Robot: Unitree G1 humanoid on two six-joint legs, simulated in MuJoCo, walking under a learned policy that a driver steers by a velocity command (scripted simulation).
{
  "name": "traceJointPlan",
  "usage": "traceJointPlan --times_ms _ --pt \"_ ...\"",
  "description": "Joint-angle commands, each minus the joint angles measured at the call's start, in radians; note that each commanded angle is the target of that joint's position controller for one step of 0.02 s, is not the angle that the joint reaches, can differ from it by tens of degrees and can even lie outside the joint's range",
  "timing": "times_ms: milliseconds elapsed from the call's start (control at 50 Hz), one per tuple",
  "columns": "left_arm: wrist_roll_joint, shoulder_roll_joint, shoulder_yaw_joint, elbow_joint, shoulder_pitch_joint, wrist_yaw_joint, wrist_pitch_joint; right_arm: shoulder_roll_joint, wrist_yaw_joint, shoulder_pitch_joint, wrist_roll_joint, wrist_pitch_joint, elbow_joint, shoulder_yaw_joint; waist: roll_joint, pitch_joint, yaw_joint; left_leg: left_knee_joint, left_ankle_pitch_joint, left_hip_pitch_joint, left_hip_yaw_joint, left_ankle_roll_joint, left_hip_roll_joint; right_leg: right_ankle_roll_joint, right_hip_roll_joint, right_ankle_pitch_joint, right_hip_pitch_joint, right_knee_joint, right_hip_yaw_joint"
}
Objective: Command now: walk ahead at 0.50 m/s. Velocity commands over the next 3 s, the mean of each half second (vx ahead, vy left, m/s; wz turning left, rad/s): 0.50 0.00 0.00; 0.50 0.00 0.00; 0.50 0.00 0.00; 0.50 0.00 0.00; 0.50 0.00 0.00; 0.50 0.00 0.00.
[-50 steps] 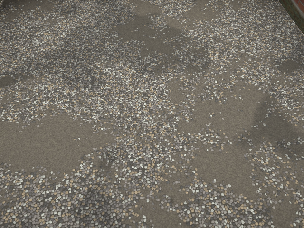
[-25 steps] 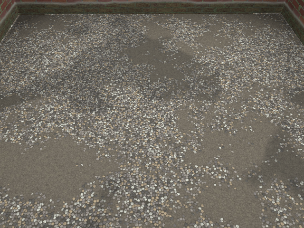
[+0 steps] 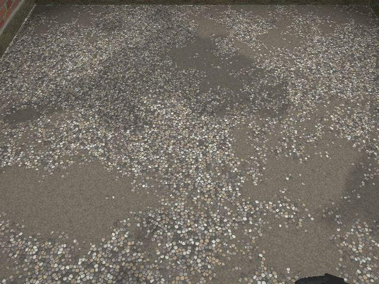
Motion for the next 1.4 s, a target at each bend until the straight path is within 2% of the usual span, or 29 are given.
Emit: traceJointPlan --times_ms 20,80,160,440,460,480,560,580,600,680,700,720,800,820,840,900,920,940,1000,1020,1040,1100,1120,1140,1200,1240,1260,1280,1400 --pt "-0.017 0.109 0.020 -0.111 -0.062 -0.011 -0.012 -0.093 -0.001 -0.096 0.002 -0.017 -0.114 -0.018 -0.051 -0.068 -0.017 -0.071 0.055 0.120 -0.113 0.032 0.070 -0.044 -0.013 0.067 -0.132 -0.144 0.066" --pt "-0.008 0.093 0.015 -0.143 -0.047 -0.011 -0.012 -0.116 0.001 -0.129 -0.001 -0.026 -0.147 -0.015 0.009 -0.010 0.009 -0.064 0.164 0.067 -0.113 0.038 0.059 -0.060 -0.018 0.179 -0.136 -0.130 0.064" --pt "0.000 0.103 0.015 -0.153 -0.034 -0.017 -0.022 -0.106 0.004 -0.136 -0.008 -0.037 -0.167 -0.007 0.003 -0.113 0.010 -0.043 0.213 0.122 -0.112 0.036 0.069 -0.063 -0.027 0.235 -0.109 -0.118 0.078" --pt "-0.003 0.118 0.009 -0.172 -0.027 -0.021 -0.024 -0.118 -0.001 -0.125 -0.001 -0.042 -0.205 0.000 0.003 -0.145 0.013 -0.032 0.229 0.110 -0.108 0.019 0.082 -0.059 -0.035 0.306 -0.097 -0.101 0.092" --pt "-0.005 0.111 0.003 -0.202 -0.074 -0.027 -0.025 -0.112 0.009 -0.116 -0.019 -0.052 -0.218 0.006 0.023 -0.113 -0.009 -0.016 0.317 0.097 -0.100 0.021 0.087 -0.053 -0.032 0.365 -0.122 -0.084 0.093" --pt "0.001 0.117 0.009 -0.171 -0.016 -0.020 -0.024 -0.116 0.001 -0.114 -0.008 -0.046 -0.201 0.002 0.001 -0.181 0.020 -0.024 0.259 0.124 -0.111 0.023 0.086 -0.053 -0.033 0.318 -0.083 -0.095 0.089" --pt "-0.001 0.117 0.007 -0.171 -0.024 -0.018 -0.024 -0.119 -0.004 -0.113 0.001 -0.042 -0.208 0.002 -0.001 -0.142 0.016 -0.040 0.215 0.096 -0.111 0.015 0.084 -0.060 -0.035 0.292 -0.092 -0.102 0.094" --pt "-0.004 0.109 0.000 -0.201 -0.072 -0.024 -0.024 -0.112 0.007 -0.106 -0.018 -0.051 -0.223 0.007 0.021 -0.106 -0.006 -0.023 0.302 0.084 -0.103 0.017 0.087 -0.054 -0.033 0.352 -0.121 -0.087 0.095" --pt "0.003 0.115 0.006 -0.170 -0.015 -0.018 -0.024 -0.115 -0.001 -0.104 -0.007 -0.045 -0.205 0.003 -0.001 -0.174 0.022 -0.032 0.244 0.112 -0.115 0.019 0.087 -0.054 -0.033 0.304 -0.082 -0.099 0.092" --pt "0.000 0.114 0.005 -0.168 -0.025 -0.016 -0.024 -0.117 -0.005 -0.103 0.000 -0.041 -0.210 0.003 0.000 -0.138 0.015 -0.047 0.206 0.090 -0.114 0.013 0.085 -0.060 -0.035 0.285 -0.090 -0.107 0.096" --pt "-0.003 0.106 -0.002 -0.199 -0.074 -0.022 -0.024 -0.109 0.006 -0.096 -0.019 -0.050 -0.224 0.008 0.023 -0.102 -0.007 -0.030 0.295 0.079 -0.106 0.015 0.088 -0.054 -0.033 0.347 -0.118 -0.092 0.097" --pt "0.004 0.112 0.004 -0.167 -0.017 -0.016 -0.024 -0.113 -0.002 -0.095 -0.008 -0.044 -0.206 0.004 0.001 -0.171 0.021 -0.039 0.238 0.108 -0.117 0.017 0.087 -0.054 -0.033 0.300 -0.079 -0.105 0.094" --pt "0.000 0.111 0.004 -0.165 -0.026 -0.015 -0.024 -0.115 -0.007 -0.095 0.000 -0.041 -0.209 0.003 0.003 -0.136 0.013 -0.054 0.204 0.090 -0.116 0.010 0.085 -0.060 -0.034 0.285 -0.086 -0.113 0.098" --pt "-0.002 0.103 -0.003 -0.195 -0.074 -0.020 -0.024 -0.107 0.004 -0.088 -0.019 -0.049 -0.223 0.009 0.026 -0.101 -0.008 -0.035 0.292 0.080 -0.107 0.013 0.088 -0.055 -0.032 0.348 -0.114 -0.097 0.099" --pt "0.004 0.109 0.003 -0.163 -0.017 -0.014 -0.024 -0.111 -0.004 -0.087 -0.009 -0.044 -0.205 0.005 0.004 -0.169 0.019 -0.045 0.237 0.109 -0.119 0.015 0.088 -0.055 -0.033 0.301 -0.075 -0.110 0.096" --pt "0.002 0.109 0.003 -0.161 -0.025 -0.014 -0.024 -0.112 -0.008 -0.090 -0.001 -0.040 -0.209 0.004 0.003 -0.136 0.012 -0.057 0.207 0.093 -0.118 0.010 0.086 -0.060 -0.033 0.288 -0.082 -0.118 0.099" --pt "-0.002 0.101 -0.004 -0.191 -0.071 -0.019 -0.024 -0.106 0.002 -0.081 -0.018 -0.049 -0.220 0.009 0.026 -0.105 -0.010 -0.040 0.294 0.083 -0.109 0.012 0.089 -0.056 -0.032 0.349 -0.108 -0.100 0.100" --pt "0.004 0.107 0.003 -0.160 -0.015 -0.013 -0.024 -0.110 -0.006 -0.082 -0.009 -0.043 -0.203 0.005 0.006 -0.167 0.018 -0.050 0.238 0.110 -0.120 0.014 0.089 -0.055 -0.032 0.303 -0.071 -0.115 0.097" --pt "0.002 0.107 0.002 -0.157 -0.022 -0.013 -0.024 -0.111 -0.010 -0.085 -0.001 -0.039 -0.206 0.004 0.003 -0.135 0.012 -0.062 0.208 0.095 -0.119 0.009 0.086 -0.060 -0.032 0.290 -0.079 -0.123 0.099" --pt "-0.001 0.099 -0.005 -0.188 -0.068 -0.018 -0.024 -0.104 0.000 -0.077 -0.019 -0.048 -0.218 0.010 0.025 -0.103 -0.010 -0.045 0.294 0.086 -0.110 0.011 0.089 -0.056 -0.031 0.351 -0.104 -0.105 0.101" --pt "0.004 0.106 0.002 -0.156 -0.012 -0.012 -0.024 -0.109 -0.007 -0.077 -0.009 -0.042 -0.201 0.005 0.006 -0.166 0.017 -0.055 0.238 0.113 -0.121 0.013 0.088 -0.055 -0.031 0.305 -0.068 -0.120 0.098" --pt "0.002 0.106 0.002 -0.153 -0.018 -0.012 -0.024 -0.109 -0.012 -0.081 -0.001 -0.038 -0.203 0.005 0.003 -0.133 0.011 -0.068 0.209 0.099 -0.120 0.009 0.086 -0.059 -0.031 0.292 -0.075 -0.129 0.100" --pt "-0.001 0.097 -0.005 -0.184 -0.064 -0.017 -0.024 -0.102 -0.001 -0.072 -0.019 -0.047 -0.215 0.010 0.024 -0.101 -0.011 -0.050 0.295 0.089 -0.111 0.011 0.089 -0.056 -0.030 0.353 -0.101 -0.111 0.101" --pt "0.004 0.104 0.002 -0.152 -0.008 -0.011 -0.023 -0.107 -0.009 -0.073 -0.009 -0.041 -0.197 0.006 0.005 -0.163 0.017 -0.061 0.240 0.116 -0.123 0.013 0.088 -0.055 -0.030 0.307 -0.064 -0.126 0.099" --pt "0.002 0.105 0.002 -0.149 -0.014 -0.011 -0.023 -0.108 -0.013 -0.077 -0.002 -0.037 -0.200 0.005 0.003 -0.130 0.010 -0.073 0.210 0.102 -0.121 0.009 0.085 -0.059 -0.030 0.294 -0.071 -0.135 0.100" --pt "0.002 0.094 -0.005 -0.180 -0.051 -0.015 -0.022 -0.097 0.001 -0.064 -0.028 -0.049 -0.209 0.012 0.025 -0.131 -0.006 -0.048 0.330 0.108 -0.115 0.016 0.092 -0.050 -0.028 0.366 -0.087 -0.111 0.099" --pt "0.007 0.104 0.001 -0.148 0.003 -0.010 -0.022 -0.105 -0.008 -0.064 -0.009 -0.041 -0.194 0.006 0.005 -0.178 0.018 -0.062 0.256 0.126 -0.126 0.016 0.089 -0.051 -0.029 0.310 -0.050 -0.128 0.097" --pt "0.004 0.107 0.001 -0.148 -0.004 -0.010 -0.023 -0.107 -0.012 -0.069 -0.001 -0.039 -0.199 0.005 0.003 -0.151 0.012 -0.070 0.228 0.111 -0.124 0.012 0.086 -0.053 -0.029 0.298 -0.059 -0.132 0.098" --pt "0.000 0.103 0.002 -0.142 -0.006 -0.010 -0.022 -0.105 -0.015 -0.069 -0.003 -0.036 -0.192 0.005 0.006 -0.120 0.008 -0.086 0.207 0.107 -0.122 0.009 0.083 -0.058 -0.029 0.295 -0.067 -0.150 0.102"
